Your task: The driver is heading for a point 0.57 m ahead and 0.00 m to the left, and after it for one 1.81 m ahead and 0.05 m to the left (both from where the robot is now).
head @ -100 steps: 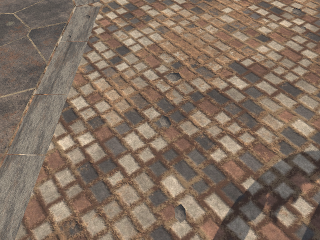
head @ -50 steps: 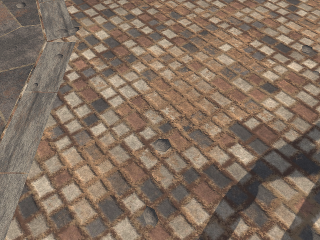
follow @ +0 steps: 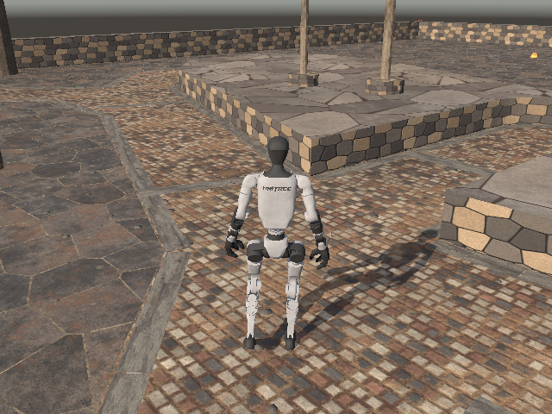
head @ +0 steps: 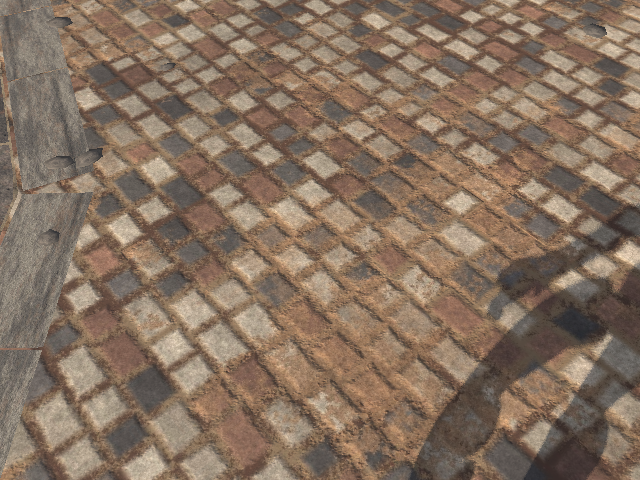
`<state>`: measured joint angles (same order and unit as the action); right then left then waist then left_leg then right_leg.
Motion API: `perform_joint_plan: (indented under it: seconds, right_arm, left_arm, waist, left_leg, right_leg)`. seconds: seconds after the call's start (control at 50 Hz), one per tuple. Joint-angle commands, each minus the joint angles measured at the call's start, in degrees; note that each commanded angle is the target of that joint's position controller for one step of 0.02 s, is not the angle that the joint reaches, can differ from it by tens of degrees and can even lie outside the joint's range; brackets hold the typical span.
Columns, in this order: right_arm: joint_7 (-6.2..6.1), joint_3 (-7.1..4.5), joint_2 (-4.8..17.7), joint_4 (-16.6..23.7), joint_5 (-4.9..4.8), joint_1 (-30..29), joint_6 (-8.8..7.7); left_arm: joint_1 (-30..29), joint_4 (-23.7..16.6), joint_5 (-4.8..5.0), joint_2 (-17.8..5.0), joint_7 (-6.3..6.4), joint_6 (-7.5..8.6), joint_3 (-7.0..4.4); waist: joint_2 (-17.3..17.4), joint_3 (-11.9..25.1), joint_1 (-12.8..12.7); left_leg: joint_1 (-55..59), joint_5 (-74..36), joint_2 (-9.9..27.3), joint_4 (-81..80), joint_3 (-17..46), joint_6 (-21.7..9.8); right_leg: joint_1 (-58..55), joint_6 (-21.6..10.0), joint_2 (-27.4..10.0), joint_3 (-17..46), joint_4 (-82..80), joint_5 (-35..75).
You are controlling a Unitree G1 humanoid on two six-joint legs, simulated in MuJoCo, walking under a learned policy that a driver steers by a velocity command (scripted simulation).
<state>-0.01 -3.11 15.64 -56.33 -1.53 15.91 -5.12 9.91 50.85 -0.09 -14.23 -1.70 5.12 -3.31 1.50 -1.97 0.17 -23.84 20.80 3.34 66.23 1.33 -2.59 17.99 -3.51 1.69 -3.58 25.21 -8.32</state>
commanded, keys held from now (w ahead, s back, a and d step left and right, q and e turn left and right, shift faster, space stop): w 0.52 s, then w+e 0.08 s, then e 0.34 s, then no key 0.06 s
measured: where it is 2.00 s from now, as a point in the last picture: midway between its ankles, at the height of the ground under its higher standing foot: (324, 443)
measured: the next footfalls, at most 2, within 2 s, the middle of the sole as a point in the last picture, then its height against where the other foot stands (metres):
left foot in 0.40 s outside the picture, level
right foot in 0.90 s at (376, 409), level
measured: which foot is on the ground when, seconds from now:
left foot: up 0.00-0.38, down 0.40-0.90, up 0.92-1.00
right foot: down 0.00-0.40, up 0.42-0.88, down 0.90-1.00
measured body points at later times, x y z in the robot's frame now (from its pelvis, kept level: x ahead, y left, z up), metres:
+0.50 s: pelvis +0.28 +0.06 -0.01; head +0.31 +0.08 +0.44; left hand +0.30 +0.33 -0.15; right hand +0.42 -0.20 -0.12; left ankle +0.36 +0.15 -0.74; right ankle +0.14 -0.09 -0.65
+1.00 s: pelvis +0.50 +0.03 -0.01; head +0.54 +0.01 +0.43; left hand +0.70 +0.27 -0.12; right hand +0.56 -0.26 -0.15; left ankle +0.40 +0.17 -0.65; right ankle +0.59 -0.06 -0.74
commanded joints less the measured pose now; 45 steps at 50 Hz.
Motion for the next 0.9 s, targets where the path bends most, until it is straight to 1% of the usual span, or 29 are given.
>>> perform_joint_plan:
  seconds: [0.02, 0.08, 0.12, 0.2, 0.28, 0.32, 0.34, 0.36, 0.38, 0.4, 0.42, 0.44, 0.46, 0.48, 0.5, 0.52, 0.54, 0.56, 0.58, 0.6, 0.62, 0.66, 0.7, 0.74, 0.8, 0.84, 0.86, 0.88, 0.9]
  right_arm:
    - [-0.49, -1.25, 3.2, 2.7, 0.47, 1.6, 0.42]
    - [-0.74, -1.44, 3.2, 4.5, 1.07, -2.8, 1.10]
    - [-0.51, -1.41, 3.0, 5.8, 1.34, -6.7, 0.90]
    - [0.31, -0.68, 1.7, 7.9, 0.91, -14.7, 0.36]
    - [1.48, -0.35, 2.3, 10.2, 0.44, -19.9, -0.03]
    - [2.07, -0.58, 3.4, 10.8, 0.37, -19.8, -0.39]
    - [2.21, -0.91, 4.3, 10.5, 0.31, -18.1, -0.54]
    - [2.19, -1.60, 5.6, 9.6, 0.38, -14.3, -0.66]
    - [1.92, -2.93, 7.7, 6.8, 0.55, -5.9, -0.64]
    - [1.43, -4.28, 11.7, 4.2, 1.18, 4.7, -0.59]
    - [1.40, -5.46, 16.6, 2.7, 1.32, 10.1, -0.17]
    - [1.58, -3.75, 11.4, 3.0, 0.89, 9.8, -0.25]
    - [1.50, -2.88, 9.0, 3.8, 0.79, 4.7, -0.51]
    - [1.46, -2.34, 7.4, 5.1, 1.06, -0.2, -0.61]
    - [1.60, -1.83, 5.6, 5.5, 1.54, -3.6, -0.69]
    - [1.68, -1.38, 4.3, 5.5, 2.11, -5.0, -0.94]
    - [1.74, -1.25, 3.6, 5.2, 2.25, -5.4, -1.03]
    - [1.60, -1.36, 3.9, 4.8, 2.18, -5.0, -1.23]
    - [1.29, -1.60, 4.8, 4.3, 2.21, -4.2, -1.46]
    - [0.90, -1.83, 5.6, 3.8, 2.36, -3.3, -1.63]
    - [0.50, -1.87, 6.0, 3.4, 2.64, -2.8, -1.67]
    - [-0.22, -1.72, 6.0, 3.1, 2.99, -3.1, -1.43]
    - [-0.92, -1.52, 6.3, 3.4, 2.88, -4.2, -1.03]
    - [-1.67, -1.59, 7.2, 2.9, 2.42, -2.7, -0.43]
    - [-2.45, -2.04, 8.3, 2.3, 1.41, -2.0, 1.24]
    - [-3.05, -2.61, 9.3, 2.9, 0.68, -3.5, 2.44]
    - [-3.42, -2.89, 9.7, 3.6, 0.38, -4.5, 3.01]
    - [-3.63, -2.86, 9.3, 4.3, 0.28, -5.2, 3.60]
    - [-3.47, -2.55, 8.7, 5.1, 1.34, -2.8, 3.60]
  left_arm:
    - [1.1, -1.7, -0.37, -5.5, -0.13, 1.02, -0.99]
    - [3.8, -0.2, -0.28, -7.9, 0.73, 1.25, -1.58]
    - [5.5, 0.6, -0.07, -8.2, 1.37, 0.94, -1.60]
    - [9.1, 2.3, 0.60, -8.9, 1.99, 0.61, -1.69]
    - [12.7, 4.7, 1.09, -9.3, 2.23, -0.38, -2.05]
    - [12.5, 5.1, 1.26, -9.9, 2.49, -0.99, -2.43]
    - [11.9, 5.0, 1.27, -10.4, 2.57, -1.29, -2.60]
    - [10.6, 4.8, 1.29, -10.7, 2.62, -1.59, -2.69]
    - [9.9, 4.5, 1.16, -9.7, 2.62, -1.94, -2.30]
    - [10.6, 3.4, 0.36, -7.7, 2.69, -2.06, -1.32]
    - [17.4, 2.9, 0.01, -0.5, 1.99, -0.88, 0.81]
    - [14.7, 3.4, 0.77, -4.2, 1.76, 0.57, 0.10]
    - [9.5, 1.8, 2.50, -8.1, 1.50, 1.51, -1.03]
    - [6.3, 1.1, 2.70, -8.3, 1.78, 1.81, -1.04]
    - [4.7, 1.0, 1.92, -8.0, 2.18, 1.61, -1.40]
    - [5.6, 1.2, 1.54, -7.1, 2.42, 0.91, -1.67]
    - [7.0, 1.8, 1.56, -5.7, 2.39, 0.04, -1.57]
    - [7.8, 2.2, 1.67, -4.5, 2.37, -0.69, -1.44]
    - [7.2, 2.0, 1.72, -4.1, 2.41, -1.23, -1.45]
    - [5.7, 1.4, 1.67, -4.2, 2.46, -1.58, -1.55]
    - [4.0, 0.9, 1.49, -4.5, 2.55, -1.77, -1.71]
    - [2.6, 0.2, 0.93, -3.8, 2.36, -1.60, -1.65]
    - [-0.6, -1.0, 0.54, -2.6, 1.75, -1.33, -1.10]
    - [-4.8, -3.0, 0.32, -2.3, 1.02, -1.49, -0.76]
    - [-6.3, -5.2, 0.28, -3.7, -0.12, -2.05, -1.05]
    - [-4.6, -6.3, 0.08, -5.4, -0.95, -2.18, -1.69]
    - [-1.4, -5.9, 0.07, -6.6, -1.27, -2.10, -2.31]
    - [4.3, -4.6, 0.15, -8.6, -1.29, -1.83, -3.45]
    - [8.4, -4.4, -0.15, -13.2, -0.42, -1.78, -4.95]
  waist:
    - [-6.3, 3.0, 0.6]
    - [-5.0, 0.8, 0.5]
    - [-4.8, 0.1, -0.4]
    - [-4.7, -1.5, -2.9]
    - [-4.7, -3.2, -4.1]
    - [-5.1, -2.7, -3.0]
    - [-5.7, -1.6, -1.8]
    - [-6.4, 0.8, 0.7]
    - [-5.6, 5.8, 4.6]
    - [-1.0, 14.0, 8.0]
    - [13.6, 21.2, 5.3]
    - [11.2, 22.3, 6.7]
    - [8.5, 14.2, 5.8]
    - [4.5, 9.3, 4.2]
    - [2.3, 5.5, 2.6]
    - [3.7, 4.4, 0.7]
    - [4.4, 4.2, -0.3]
    - [4.3, 3.7, -0.8]
    - [3.8, 2.8, -0.9]
    - [3.0, 1.8, -0.8]
    - [2.1, 0.6, -0.6]
    - [1.9, 0.3, -0.9]
    - [2.5, 0.5, -0.2]
    - [2.2, 0.8, 1.4]
    - [2.6, 1.2, 1.5]
    - [3.4, 2.2, -0.1]
    - [3.4, 3.7, -1.7]
    - [1.5, 6.4, -4.5]
    - [-5.6, 10.6, -5.5]
  left_leg:
    - [-9.0, -5.1, 5.3, -2.1, 2.2, 0.4]
    - [-13.5, -11.8, 5.8, -9.9, 1.8, 2.0]
    - [-15.0, -18.5, 5.5, -17.1, 1.5, 2.6]
    - [-11.9, -27.1, 2.9, -29.8, -0.9, 2.7]
    - [-13.7, -24.4, 2.1, -35.2, -0.4, 1.4]
    - [-12.5, -20.2, 1.5, -36.8, -0.4, 0.0]
    - [-9.5, -18.0, 0.7, -37.2, -1.1, -0.8]
    - [-3.3, -16.6, -1.1, -38.0, -2.8, -1.8]
    - [8.1, -17.0, -2.9, -38.7, -4.3, -3.2]
    - [25.4, -17.7, 4.3, -36.9, 3.7, -6.4]
    - [45.9, -6.4, 17.6, -42.2, 30.7, -16.0]
    - [46.4, -0.8, 18.3, -48.8, 39.8, -15.5]
    - [39.6, -0.8, 16.6, -49.5, 31.6, -12.5]
    - [31.3, -5.2, 14.6, -50.6, 24.4, -10.9]
    - [23.7, -9.8, 12.6, -52.5, 19.1, -10.1]
    - [18.6, -12.7, 10.8, -54.3, 15.4, -9.3]
    - [16.1, -13.6, 10.0, -55.9, 12.8, -9.2]
    - [14.6, -15.0, 9.8, -57.3, 10.5, -9.4]
    - [13.8, -16.3, 9.9, -58.5, 8.5, -9.7]
    - [13.8, -17.4, 10.2, -59.4, 7.0, -9.8]
    - [14.0, -23.1, 10.2, -59.3, 5.0, -9.7]
    - [14.0, -36.8, 8.8, -57.7, -1.3, -8.4]
    - [12.2, -41.1, 6.6, -56.9, -7.1, -6.7]
    - [14.1, -42.1, 7.4, -55.7, -8.5, -6.6]
    - [21.4, -44.3, 10.2, -51.1, -8.6, -6.2]
    - [24.3, -49.6, 11.7, -45.3, -8.4, -5.2]
    - [24.6, -52.9, 11.3, -40.1, -8.6, -4.3]
    - [23.6, -51.6, 8.8, -31.0, -9.9, -2.3]
    - [15.8, -38.0, 4.2, -16.7, -11.1, 1.3]
  right_leg:
    - [-8.1, -9.5, -14.6, 16.0, -16.5, 4.4]
    - [-7.9, -10.4, -14.5, 12.6, -18.8, 8.4]
    - [-9.1, -9.5, -13.6, 10.3, -19.2, 9.5]
    - [-10.2, -7.9, -12.2, 6.6, -19.7, 8.0]
    - [-18.0, -7.5, -15.4, 7.0, -16.9, 9.0]
    - [-21.4, -6.7, -17.2, 7.6, -14.2, 12.7]
    - [-22.4, -6.1, -17.4, 7.5, -12.1, 17.1]
    - [-22.3, -5.2, -16.6, 6.5, -7.5, 26.1]
    - [-20.1, -3.8, -13.7, 4.3, 2.3, 32.6]
    - [-10.0, -1.9, -10.3, 1.7, 18.5, 22.9]
    - [14.0, 2.5, 0.5, 0.9, 40.4, -7.8]
    - [20.9, 1.6, 0.5, 9.7, 47.9, -25.0]
    - [25.7, 0.4, -2.8, 9.9, 50.5, -21.5]
    - [24.7, 0.1, -6.0, 8.2, 48.3, -16.0]
    - [22.5, 0.3, -8.1, 7.3, 44.7, -11.9]
    - [18.6, 0.4, -9.8, 7.7, 41.8, -9.2]
    - [16.1, 0.6, -10.3, 7.8, 40.4, -7.8]
    - [15.3, 0.9, -10.6, 7.5, 39.3, -7.0]
    - [16.3, 1.3, -10.8, 7.7, 37.9, -5.3]
    - [18.2, 1.7, -10.8, 8.2, 36.0, -2.9]
    - [19.8, 2.3, -10.3, 8.8, 33.3, -0.6]
    - [18.9, 2.9, -8.6, 8.6, 26.2, 5.0]
    - [14.0, 2.9, -7.2, 5.3, 17.7, 11.9]
    - [12.5, 3.0, -6.0, 3.0, 13.4, 15.5]
    - [14.2, 1.9, -5.4, 2.7, 10.1, 10.7]
    - [12.8, 0.3, -4.2, 1.6, 9.0, 4.2]
    - [9.3, -0.7, -2.6, 0.4, 7.6, 2.3]
    - [2.2, -2.1, -0.4, -0.4, 2.7, 6.3]
    - [-9.5, -5.2, -4.8, 7.9, 0.5, 27.0]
